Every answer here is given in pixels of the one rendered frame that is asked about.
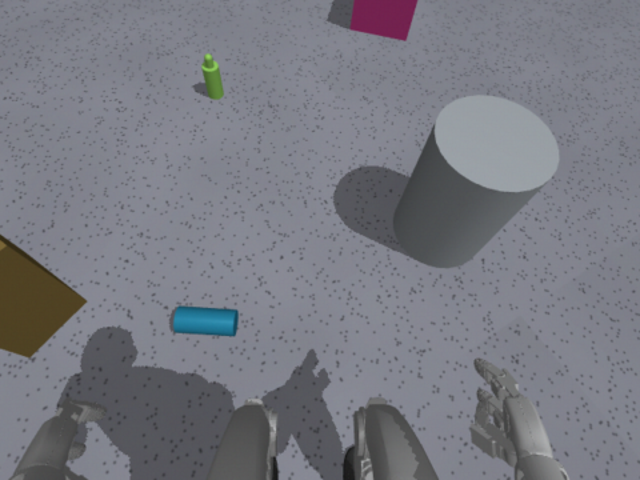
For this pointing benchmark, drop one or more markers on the right robot hand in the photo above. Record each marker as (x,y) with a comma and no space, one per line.
(519,431)

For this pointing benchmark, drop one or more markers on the left robot hand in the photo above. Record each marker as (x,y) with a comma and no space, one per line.
(54,444)

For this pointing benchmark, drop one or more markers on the right robot arm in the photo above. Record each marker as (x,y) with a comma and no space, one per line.
(539,467)

